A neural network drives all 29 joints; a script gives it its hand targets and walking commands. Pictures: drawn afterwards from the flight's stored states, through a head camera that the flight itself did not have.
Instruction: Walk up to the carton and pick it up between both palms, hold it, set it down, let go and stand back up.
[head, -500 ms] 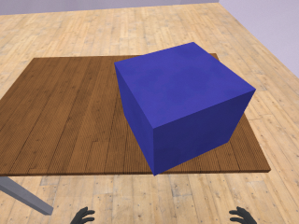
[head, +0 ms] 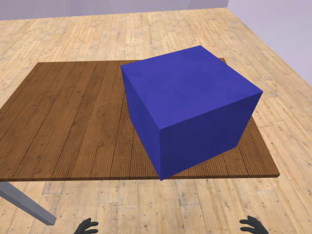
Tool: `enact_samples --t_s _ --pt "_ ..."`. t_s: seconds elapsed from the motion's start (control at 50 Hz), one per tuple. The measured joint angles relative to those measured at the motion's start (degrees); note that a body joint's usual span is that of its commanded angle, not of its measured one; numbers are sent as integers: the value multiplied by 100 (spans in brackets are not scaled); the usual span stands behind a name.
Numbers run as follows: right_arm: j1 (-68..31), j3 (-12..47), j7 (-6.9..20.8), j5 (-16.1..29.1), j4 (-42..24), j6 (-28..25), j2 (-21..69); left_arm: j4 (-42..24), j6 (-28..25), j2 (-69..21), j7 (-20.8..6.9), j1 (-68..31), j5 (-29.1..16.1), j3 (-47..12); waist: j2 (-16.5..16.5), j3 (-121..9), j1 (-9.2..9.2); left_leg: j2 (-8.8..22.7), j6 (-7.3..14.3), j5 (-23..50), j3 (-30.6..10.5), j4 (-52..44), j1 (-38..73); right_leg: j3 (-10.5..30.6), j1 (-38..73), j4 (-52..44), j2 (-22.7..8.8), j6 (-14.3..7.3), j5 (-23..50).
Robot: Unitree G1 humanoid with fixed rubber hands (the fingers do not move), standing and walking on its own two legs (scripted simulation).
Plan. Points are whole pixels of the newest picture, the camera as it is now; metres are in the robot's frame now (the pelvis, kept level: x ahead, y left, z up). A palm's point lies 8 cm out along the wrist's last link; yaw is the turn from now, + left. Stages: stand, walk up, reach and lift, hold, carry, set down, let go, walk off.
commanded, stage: walk up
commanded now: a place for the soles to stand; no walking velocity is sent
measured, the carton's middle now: (181, 108) +0.50 -0.06 +0.03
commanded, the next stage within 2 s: reach and lift in 1.66 s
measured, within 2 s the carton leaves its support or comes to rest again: neither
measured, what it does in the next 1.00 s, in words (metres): steps on the spot: left foot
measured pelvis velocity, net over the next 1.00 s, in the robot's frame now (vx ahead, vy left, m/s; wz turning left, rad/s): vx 0.03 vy -0.05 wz -0.02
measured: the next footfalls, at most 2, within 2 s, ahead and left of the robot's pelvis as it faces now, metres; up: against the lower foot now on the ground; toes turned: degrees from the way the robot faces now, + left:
left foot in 0.76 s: +0.06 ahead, +0.06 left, +0.00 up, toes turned -1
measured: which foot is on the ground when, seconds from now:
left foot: down 0.00-0.30, up 0.32-0.74, down 0.76-1.00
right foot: down 0.00-1.00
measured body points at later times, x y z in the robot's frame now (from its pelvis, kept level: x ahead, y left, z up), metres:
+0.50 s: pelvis +0.01 -0.09 -0.01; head -0.01 -0.10 +0.44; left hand +0.12 +0.19 -0.09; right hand +0.08 -0.37 -0.12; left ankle +0.01 +0.08 -0.70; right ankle +0.06 -0.16 -0.72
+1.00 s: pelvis +0.03 -0.05 -0.01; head +0.03 -0.02 +0.44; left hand +0.13 +0.22 -0.13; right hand +0.09 -0.35 -0.09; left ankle +0.02 +0.06 -0.72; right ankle +0.05 -0.16 -0.72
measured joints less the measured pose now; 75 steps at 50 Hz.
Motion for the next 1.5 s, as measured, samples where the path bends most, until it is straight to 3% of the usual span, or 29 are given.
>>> enact_samples --t_s 0.06,0.12,0.22,0.3,0.38,0.54,0.72,0.76,0.8,0.9,0.94,1.02,1.32,1.5 --pt "66 0 0 0 -3 -106 -23 13 -1 30 -28 15 0 0 -9 1 -1 3 7 11 -1 0 1 -1 -11 24 10 -72 -7" --pt "301 -2 0 0 1 -267 -124 16 30 152 -71 43 0 2 -42 7 -5 35 33 -4 -3 0 5 -5 -240 516 16 -197 -528" --pt "780 -62 -1 0 3 -301 -326 13 33 475 -149 128 0 2 -155 5 -1 177 -22 -33 1 0 3 3 -701 685 -126 -206 -638" --pt "928 -94 -5 0 30 -259 -441 27 -23 584 -161 221 0 -1 -233 40 1 291 -166 -101 -1 159 3 -43 -680 396 -138 -206 462" --pt "868 -99 -36 0 62 -125 -465 45 -44 582 -160 448 0 0 -228 45 2 152 -117 -843 9 816 -39 -56 -450 399 -52 -285 232" --pt "876 -139 -36 0 86 17 -605 51 -45 582 -127 569 0 0 -5 49 -1 99 8 -865 4 884 -43 -90 -373 398 102 -370 194" --pt "1008 -139 -36 1 209 65 -617 51 -45 581 -108 567 0 0 116 50 -1 100 71 -866 3 864 -44 -178 -387 397 166 -318 146" --pt "1054 -139 -35 1 223 32 -619 51 -45 580 -108 548 0 0 121 51 -3 101 136 -587 -1 565 -15 -217 -447 396 169 -264 144" --pt "1073 -139 -35 1 266 -22 -618 54 -31 581 -108 530 0 0 45 102 -1 62 104 -319 26 494 -10 -190 -449 396 125 -198 146" --pt "1106 -139 -35 1 268 -144 -617 53 -24 588 -96 530 0 0 -105 102 0 39 89 -441 32 493 -9 -172 -442 397 108 -184 -173" --pt "1048 -139 -35 1 267 -187 -618 53 -24 601 -96 514 0 0 -218 101 0 -2 90 -454 44 493 -10 -169 -425 398 45 -247 133" --pt "786 -139 -35 1 267 -223 -617 54 -24 603 -96 467 0 -1 -314 101 0 -16 90 -461 43 492 -10 -171 -406 397 19 -109 44" --pt "345 -138 -35 1 270 -277 -617 57 -24 603 -96 413 0 0 5 102 -1 3 90 -448 44 492 -9 -171 -409 397 40 -118 47" --pt "345 -139 -35 1 270 -277 -617 57 -24 603 -97 329 0 0 9 102 -1 4 90 -443 44 492 -9 -171 -409 397 40 -119 53"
